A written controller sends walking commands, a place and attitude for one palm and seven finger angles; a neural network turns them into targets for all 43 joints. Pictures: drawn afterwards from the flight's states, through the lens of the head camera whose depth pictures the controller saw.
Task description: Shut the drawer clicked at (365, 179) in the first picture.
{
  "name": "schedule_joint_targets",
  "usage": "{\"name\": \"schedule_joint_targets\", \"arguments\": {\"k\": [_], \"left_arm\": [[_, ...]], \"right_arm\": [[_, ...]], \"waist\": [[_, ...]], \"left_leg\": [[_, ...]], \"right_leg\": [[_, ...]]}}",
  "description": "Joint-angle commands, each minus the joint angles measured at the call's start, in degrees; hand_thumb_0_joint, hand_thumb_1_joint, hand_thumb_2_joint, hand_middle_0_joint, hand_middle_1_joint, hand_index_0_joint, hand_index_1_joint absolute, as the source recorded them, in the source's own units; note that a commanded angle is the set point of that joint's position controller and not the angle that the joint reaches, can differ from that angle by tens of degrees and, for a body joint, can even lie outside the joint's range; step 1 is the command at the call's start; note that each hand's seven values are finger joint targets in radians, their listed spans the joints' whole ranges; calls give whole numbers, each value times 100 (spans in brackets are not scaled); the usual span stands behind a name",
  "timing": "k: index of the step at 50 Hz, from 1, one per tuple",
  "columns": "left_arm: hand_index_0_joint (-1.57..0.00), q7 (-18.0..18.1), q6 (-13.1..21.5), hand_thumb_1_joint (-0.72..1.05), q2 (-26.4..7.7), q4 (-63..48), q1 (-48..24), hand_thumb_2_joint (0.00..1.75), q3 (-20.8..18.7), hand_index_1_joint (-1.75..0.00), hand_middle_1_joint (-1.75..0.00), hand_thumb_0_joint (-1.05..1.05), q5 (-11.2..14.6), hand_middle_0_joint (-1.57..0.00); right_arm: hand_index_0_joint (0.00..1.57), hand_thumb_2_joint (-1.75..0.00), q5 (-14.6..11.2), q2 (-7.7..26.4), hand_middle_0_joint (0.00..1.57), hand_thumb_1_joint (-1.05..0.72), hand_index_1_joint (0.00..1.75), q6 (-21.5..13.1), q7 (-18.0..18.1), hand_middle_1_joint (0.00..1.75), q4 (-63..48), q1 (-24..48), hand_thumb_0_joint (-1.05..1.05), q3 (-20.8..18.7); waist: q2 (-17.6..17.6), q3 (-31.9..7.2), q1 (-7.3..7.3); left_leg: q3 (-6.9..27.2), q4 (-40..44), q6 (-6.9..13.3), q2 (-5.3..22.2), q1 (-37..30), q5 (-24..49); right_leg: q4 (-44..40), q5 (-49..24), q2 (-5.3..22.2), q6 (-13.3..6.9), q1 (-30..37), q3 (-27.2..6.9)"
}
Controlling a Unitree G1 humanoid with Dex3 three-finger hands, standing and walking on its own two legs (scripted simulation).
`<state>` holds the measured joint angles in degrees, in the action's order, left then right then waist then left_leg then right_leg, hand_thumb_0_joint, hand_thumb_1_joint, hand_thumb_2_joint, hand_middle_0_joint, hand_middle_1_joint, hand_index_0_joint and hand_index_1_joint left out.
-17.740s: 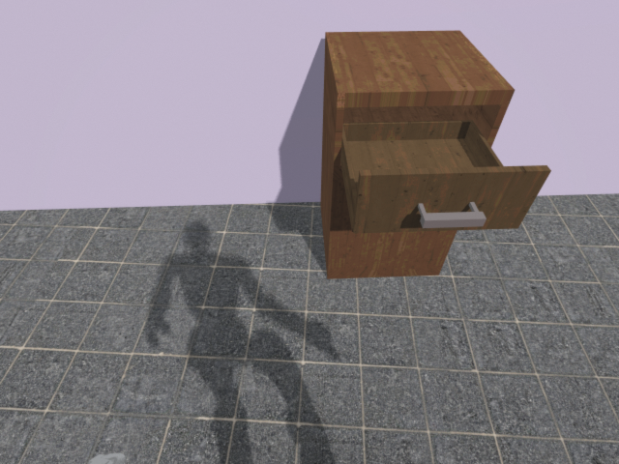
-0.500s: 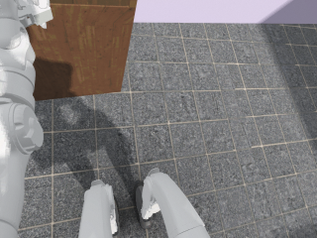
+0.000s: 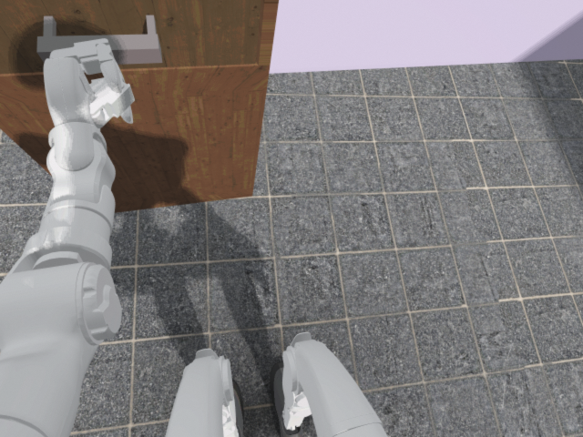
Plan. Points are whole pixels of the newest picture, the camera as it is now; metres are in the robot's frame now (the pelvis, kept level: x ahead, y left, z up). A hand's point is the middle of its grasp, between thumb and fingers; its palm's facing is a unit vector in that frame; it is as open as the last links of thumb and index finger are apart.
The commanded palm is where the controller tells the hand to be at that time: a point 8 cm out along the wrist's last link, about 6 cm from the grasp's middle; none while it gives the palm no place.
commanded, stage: draw the hand back to the body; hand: left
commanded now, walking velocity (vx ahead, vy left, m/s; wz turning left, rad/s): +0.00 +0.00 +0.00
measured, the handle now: (102, 37) +0.63 +0.18 +0.03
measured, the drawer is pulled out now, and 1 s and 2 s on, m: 0.00 0.00 0.00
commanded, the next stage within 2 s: step back with the hand held close in 1.44 s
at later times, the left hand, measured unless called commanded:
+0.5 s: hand (34, 147) +0.41 +0.19 +0.13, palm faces +0.10 -0.99 -0.03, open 3.3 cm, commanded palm +0.38 +0.23 +0.14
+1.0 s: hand out of the picture +0.28 +0.24 +0.23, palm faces +0.28 -0.92 -0.28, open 3.3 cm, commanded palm +0.23 +0.28 +0.26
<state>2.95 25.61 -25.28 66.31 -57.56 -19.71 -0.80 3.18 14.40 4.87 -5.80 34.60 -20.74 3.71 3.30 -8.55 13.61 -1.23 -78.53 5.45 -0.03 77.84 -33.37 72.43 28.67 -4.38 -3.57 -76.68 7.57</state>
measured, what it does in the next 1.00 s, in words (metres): rises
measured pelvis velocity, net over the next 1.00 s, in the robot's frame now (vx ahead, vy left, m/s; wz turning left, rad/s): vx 0.04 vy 0.02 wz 0.06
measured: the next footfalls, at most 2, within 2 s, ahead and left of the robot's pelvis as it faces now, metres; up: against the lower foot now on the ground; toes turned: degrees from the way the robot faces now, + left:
none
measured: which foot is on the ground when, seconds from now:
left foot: down 0.00-1.00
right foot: down 0.00-1.00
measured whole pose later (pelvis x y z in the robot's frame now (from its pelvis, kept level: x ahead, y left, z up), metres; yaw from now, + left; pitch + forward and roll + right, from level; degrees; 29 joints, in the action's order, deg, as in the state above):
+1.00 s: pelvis +0.04 +0.02 +0.14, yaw +3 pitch -1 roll -2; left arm 5.3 2.1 -18.0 -8.4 15.1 -5.9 5.0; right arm -2.7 12.8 1.2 3.4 31.0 -11.4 4.6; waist 3.7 -2.0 -1.6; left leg -2.1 -30.1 5.8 -4.2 11.2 -18.4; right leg 27.8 15.8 -2.7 -1.6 -11.6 2.0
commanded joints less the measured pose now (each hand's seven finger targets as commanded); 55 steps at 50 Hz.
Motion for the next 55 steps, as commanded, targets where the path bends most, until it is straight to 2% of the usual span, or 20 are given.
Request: {"name": "schedule_joint_targets", "arguments": {"k": [1, 3, 6, 8, 10, 13, 15, 17, 19, 22, 24, 28, 29, 30, 31, 36, 39, 43, 48, 55], "left_arm": [[-140, -33, 600, 90, -870, -1511, -2388, 90, -12, -160, -160, 0, 128, -140], [-140, -87, 611, 90, -954, -1351, -2113, 90, -139, -160, -160, 0, 190, -140], [-140, -245, 541, 90, -1253, -2390, -948, 90, -416, -160, -160, 0, 361, -140], [-140, -366, 384, 90, -1079, -3132, 100, 90, -284, -160, -160, 0, 529, -140], [-140, -507, 141, 90, -694, -3900, 806, 90, -33, -160, -160, 0, 765, -140], [-140, -620, -135, 90, -157, -4822, 1377, 90, 387, -160, -160, 0, 1106, -140], [-140, -604, -243, 90, 57, -4839, 1781, 90, 521, -160, -160, 0, 1195, -140], [-140, -550, -212, 90, 174, -4920, 1999, 90, 629, -160, -160, 0, 1198, -140], [-140, -563, -160, 90, 335, -4908, 2181, 90, 859, -160, -160, 0, 1128, -140], [-140, -715, -171, 90, 527, -5160, 2825, 90, 1152, -160, -160, 0, 1141, -140], [-140, -840, -295, 90, 415, -5423, 3166, 90, 1088, -160, -160, 0, 1190, -140], [-140, -885, -521, 90, 195, -6117, 3648, 90, 855, -160, -160, 0, 1391, -140], [-140, -459, -883, 90, -308, -6378, 4043, 90, 1032, -160, -160, 0, 747, -140], [-140, -234, -1105, 90, -43, -6716, 4067, 90, 1168, -160, -160, 0, 717, -140], [-140, -106, -1237, 90, -50, -6879, 4265, 90, 1123, -160, -160, 0, 713, -140], [-140, 268, -1714, 90, -140, -7334, 4633, 90, 1101, -160, -160, 0, 598, -140], [-140, 311, -1838, 90, -51, -7788, 4999, 90, 1171, -160, -160, 0, 576, -140], [-140, 304, -1982, 90, 48, -8196, 5761, 90, 1191, -160, -160, 0, 588, -140], [-140, 294, -2010, 90, -195, -8826, 6514, 90, 737, -160, -160, 0, 597, -140], [-140, 312, -1923, 90, -427, -10134, 7492, 90, 138, -160, -160, 0, 611, -140]], "right_arm": [[20, -90, 7, 1104, 20, -90, 30, 37, 89, 30, -113, -1177, 0, -462], [20, -90, 5, 1107, 20, -90, 30, 63, 111, 30, -111, -1202, 0, -462], [20, -90, -108, 1075, 20, -90, 30, 146, 113, 30, -477, -1037, 0, -501], [20, -90, -223, 1027, 20, -90, 30, 149, 119, 30, -711, -951, 0, -543], [20, -90, -356, 954, 20, -90, 30, 128, 125, 30, -832, -830, 0, -569], [20, -90, -512, 897, 20, -90, 30, -16, 248, 30, -922, -597, 0, -577], [20, -90, -557, 883, 20, -90, 30, -129, 343, 30, -834, -506, 0, -585], [20, -90, -566, 874, 20, -90, 30, -240, 404, 30, -746, -394, 0, -584], [20, -90, -559, 855, 20, -90, 30, -307, 431, 30, -704, -277, 0, -572], [20, -90, -576, 850, 20, -90, 30, -364, 453, 30, -841, -91, 0, -580], [20, -90, -609, 857, 20, -90, 30, -391, 470, 30, -934, -2, 0, -592], [20, -90, -663, 848, 20, -90, 30, -487, 571, 30, -1218, 386, 0, -543], [20, -90, -675, 734, 20, -90, 30, -289, 659, 30, -1329, 778, 0, -544], [20, -90, -677, 631, 20, -90, 30, -240, 735, 30, -1492, 876, 0, -504], [20, -90, -688, 626, 20, -90, 30, -236, 789, 30, -1540, 911, 0, -482], [20, -90, -687, 578, 20, -90, 30, -247, 1008, 30, -1515, 1331, 0, -331], [20, -90, -675, 550, 20, -90, 30, -394, 1064, 30, -1473, 1461, 0, -264], [20, -90, -615, 574, 20, -90, 30, -579, 1042, 30, -1356, 1525, 0, -226], [20, -90, -537, 585, 20, -90, 30, -733, 997, 30, -1241, 1638, 0, -240], [20, -90, -460, 495, 20, -90, 30, -989, 906, 30, -1188, 1641, 0, -285]], "waist": [[791, -3518, 90], [621, -3431, 51], [806, -4270, -523], [809, -4671, -763], [572, -4518, -815], [114, -3879, -695], [-200, -3066, -628], [-216, -2467, -631], [158, -1977, -638], [338, -1811, -788], [490, -1985, -910], [151, -1804, -1098], [144, -2076, -1382], [89, -1760, -1234], [-120, -1532, -1254], [-198, -628, -1257], [176, -513, -1340], [15, -128, -1396], [-142, 222, -1497], [246, 213, -1612]], "left_leg": [[819, 764, -370, 194, -2758, 2938], [741, 768, -344, 167, -2588, 2990], [525, 1102, -376, 88, -3074, 3505], [480, 1357, -406, 75, -3590, 4079], [418, 1626, -380, 79, -3812, 4323], [330, 2005, -308, 57, -3892, 4054], [270, 2203, -284, 50, -3743, 3609], [261, 2376, -285, 45, -3797, 3227], [295, 2511, -322, 58, -4169, 3163], [383, 2713, -384, 80, -4671, 3695], [458, 2823, -459, 123, -5176, 4255], [496, 3170, -478, 109, -5234, 3941], [518, 3564, -492, 153, -5665, 3890], [459, 3712, -458, 161, -5673, 3578], [496, 3831, -449, 182, -5567, 3300], [535, 4512, -356, 229, -5827, 2451], [667, 4875, -399, 274, -6381, 2561], [830, 5250, -449, 360, -6764, 2722], [800, 5598, -473, 365, -6905, 2769], [670, 5721, -524, 338, -7187, 3464]], "right_leg": [[-714, -2062, 92, 198, 1916, -711], [-712, -2301, 102, 205, 2158, -746], [-896, -3097, 133, 183, 3337, -870], [-1049, -3794, 140, 178, 3960, -871], [-1359, -4243, 156, 226, 4439, -862], [-1802, -4518, 184, 312, 4908, -890], [-2035, -4295, 201, 358, 4867, -868], [-2183, -3680, 186, 341, 4646, -829], [-2300, -3087, 164, 278, 4243, -761], [-2427, -3067, 180, 235, 4316, -688], [-2478, -3176, 186, 222, 4402, -642], [-2676, -3023, 216, 205, 4878, -605], [-2983, -2776, 376, 140, 5330, -869], [-3178, -2697, 402, 168, 5401, -853], [-3275, -2558, 416, 170, 5476, -840], [-3902, -2013, 443, 145, 5804, -874], [-4176, -1942, 430, 105, 6006, -840], [-4522, -2023, 410, 100, 6243, -780], [-4858, -2150, 398, 82, 6691, -794], [-5044, -2559, 418, 63, 7107, -827]]}}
